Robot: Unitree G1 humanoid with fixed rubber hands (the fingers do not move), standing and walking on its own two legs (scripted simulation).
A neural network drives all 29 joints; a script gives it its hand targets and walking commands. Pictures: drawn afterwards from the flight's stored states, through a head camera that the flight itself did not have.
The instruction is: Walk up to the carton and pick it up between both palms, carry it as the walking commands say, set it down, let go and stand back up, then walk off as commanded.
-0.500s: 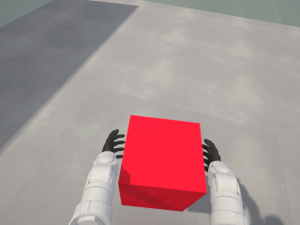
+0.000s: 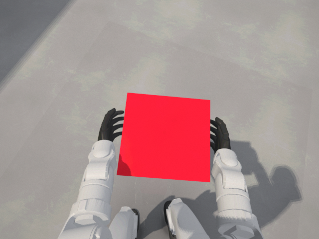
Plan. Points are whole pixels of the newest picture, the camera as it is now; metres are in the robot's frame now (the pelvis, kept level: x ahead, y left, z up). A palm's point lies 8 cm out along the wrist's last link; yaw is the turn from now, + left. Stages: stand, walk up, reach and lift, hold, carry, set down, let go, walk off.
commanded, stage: set down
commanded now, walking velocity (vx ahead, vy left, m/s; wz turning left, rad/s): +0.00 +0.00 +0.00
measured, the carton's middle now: (162, 143) +0.37 -0.05 -0.14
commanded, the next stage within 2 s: none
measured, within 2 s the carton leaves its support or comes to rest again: neither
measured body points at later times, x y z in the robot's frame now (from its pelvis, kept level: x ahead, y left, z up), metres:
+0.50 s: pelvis -0.03 +0.01 -0.08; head +0.19 +0.00 +0.31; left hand +0.43 +0.12 -0.15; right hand +0.37 -0.18 -0.16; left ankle +0.04 +0.12 -0.68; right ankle +0.06 -0.11 -0.68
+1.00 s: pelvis -0.03 +0.04 -0.15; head +0.22 +0.04 +0.22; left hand +0.45 +0.10 -0.24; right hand +0.39 -0.19 -0.24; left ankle +0.04 +0.12 -0.68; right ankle +0.06 -0.11 -0.68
